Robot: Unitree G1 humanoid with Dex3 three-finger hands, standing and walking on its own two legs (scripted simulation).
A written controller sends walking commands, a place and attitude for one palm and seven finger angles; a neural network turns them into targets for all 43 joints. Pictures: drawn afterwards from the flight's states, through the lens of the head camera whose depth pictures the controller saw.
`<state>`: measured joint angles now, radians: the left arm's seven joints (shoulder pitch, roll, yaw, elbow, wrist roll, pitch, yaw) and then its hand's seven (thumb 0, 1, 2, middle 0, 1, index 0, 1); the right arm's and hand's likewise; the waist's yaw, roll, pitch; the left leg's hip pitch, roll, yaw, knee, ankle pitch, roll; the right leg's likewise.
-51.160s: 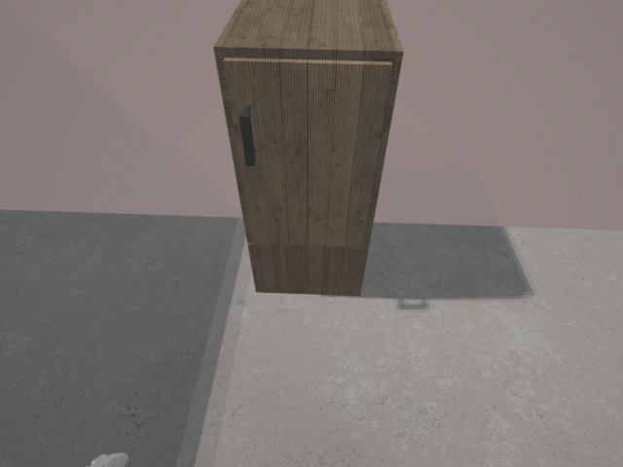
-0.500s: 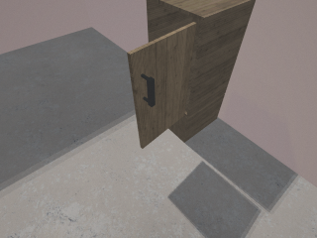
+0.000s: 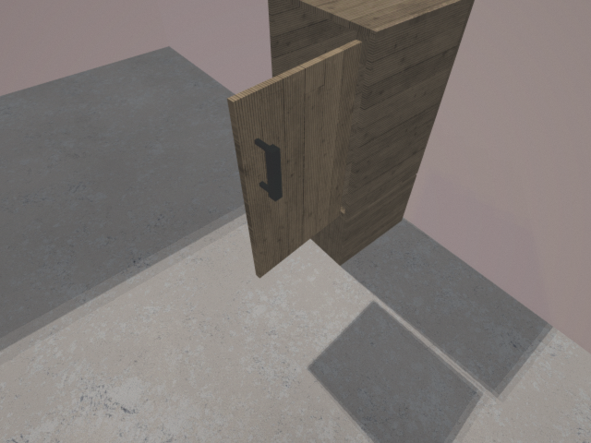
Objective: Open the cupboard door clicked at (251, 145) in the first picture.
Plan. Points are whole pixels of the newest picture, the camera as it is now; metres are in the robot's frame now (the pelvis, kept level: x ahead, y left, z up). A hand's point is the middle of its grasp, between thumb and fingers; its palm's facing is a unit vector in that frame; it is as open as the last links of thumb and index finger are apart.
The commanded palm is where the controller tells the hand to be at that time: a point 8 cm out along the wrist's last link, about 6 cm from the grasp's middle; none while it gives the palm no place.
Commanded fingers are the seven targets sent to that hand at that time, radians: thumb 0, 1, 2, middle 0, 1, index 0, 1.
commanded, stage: stand and wait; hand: left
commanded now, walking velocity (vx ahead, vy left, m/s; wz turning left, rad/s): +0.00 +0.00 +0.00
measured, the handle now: (267, 169) +0.65 +0.10 -0.04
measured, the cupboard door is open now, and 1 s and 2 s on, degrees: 95 95 95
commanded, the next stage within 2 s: none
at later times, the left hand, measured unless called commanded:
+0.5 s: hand out of the picture +0.00 +0.15 -0.17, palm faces +0.04 -0.98 -0.19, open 7.3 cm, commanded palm none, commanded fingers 0.00 0.90 0.90 -0.20 -0.30 -0.20 -0.30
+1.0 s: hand out of the picture +0.01 +0.16 -0.18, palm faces +0.04 -0.98 -0.19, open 7.3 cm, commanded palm none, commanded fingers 0.00 0.90 0.90 -0.20 -0.30 -0.20 -0.30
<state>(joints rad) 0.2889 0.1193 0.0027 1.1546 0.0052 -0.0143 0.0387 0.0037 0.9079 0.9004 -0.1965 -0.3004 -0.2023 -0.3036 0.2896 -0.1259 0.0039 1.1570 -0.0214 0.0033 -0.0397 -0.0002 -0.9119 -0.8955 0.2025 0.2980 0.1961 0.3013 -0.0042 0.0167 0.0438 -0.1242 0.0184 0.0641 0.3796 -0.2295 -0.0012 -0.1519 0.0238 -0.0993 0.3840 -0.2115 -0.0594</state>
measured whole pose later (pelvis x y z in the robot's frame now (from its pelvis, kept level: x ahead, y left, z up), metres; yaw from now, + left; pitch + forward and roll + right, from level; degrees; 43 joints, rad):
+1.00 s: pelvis +0.02 +0.00 +0.00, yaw +0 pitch -1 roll +0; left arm 0.29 0.12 0.00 1.15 0.00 -0.02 0.04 0.00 0.91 0.90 -0.20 -0.30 -0.20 -0.30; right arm 0.29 -0.13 0.01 1.15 -0.02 0.00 -0.05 0.00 -0.91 -0.90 0.20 0.30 0.20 0.30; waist 0.00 0.01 0.04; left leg -0.09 0.03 0.07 0.36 -0.25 -0.01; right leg -0.12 0.04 -0.10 0.36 -0.22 -0.06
